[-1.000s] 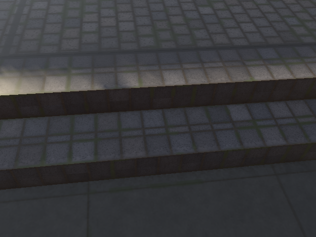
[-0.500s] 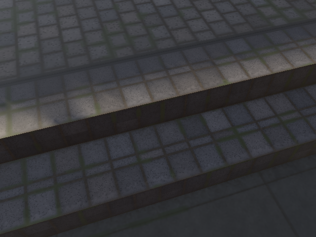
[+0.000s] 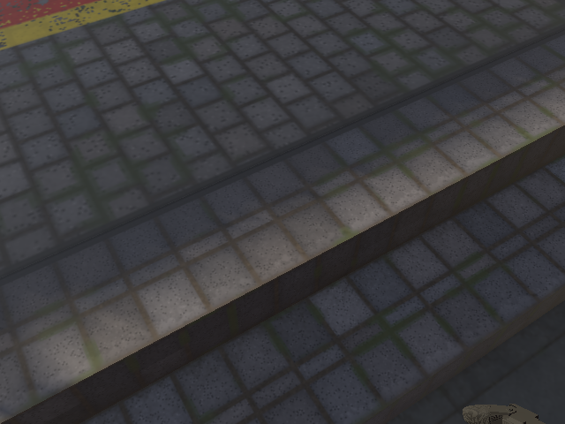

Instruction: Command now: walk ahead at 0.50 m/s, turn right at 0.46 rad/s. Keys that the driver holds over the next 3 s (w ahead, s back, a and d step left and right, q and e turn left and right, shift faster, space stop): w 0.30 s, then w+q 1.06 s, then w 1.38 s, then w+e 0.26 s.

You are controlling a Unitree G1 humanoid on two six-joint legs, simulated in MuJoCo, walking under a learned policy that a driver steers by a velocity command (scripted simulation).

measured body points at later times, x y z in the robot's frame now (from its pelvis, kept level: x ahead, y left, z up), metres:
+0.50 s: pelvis +0.24 -0.04 +0.02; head +0.28 -0.04 +0.46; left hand +0.50 +0.12 -0.06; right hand +0.15 -0.26 -0.13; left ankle +0.09 +0.11 -0.72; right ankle +0.33 -0.17 -0.68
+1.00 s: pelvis +0.43 -0.07 +0.05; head +0.45 -0.09 +0.50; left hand +0.37 +0.17 -0.08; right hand +0.70 -0.19 -0.04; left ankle +0.46 -0.02 -0.58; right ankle +0.35 -0.18 -0.69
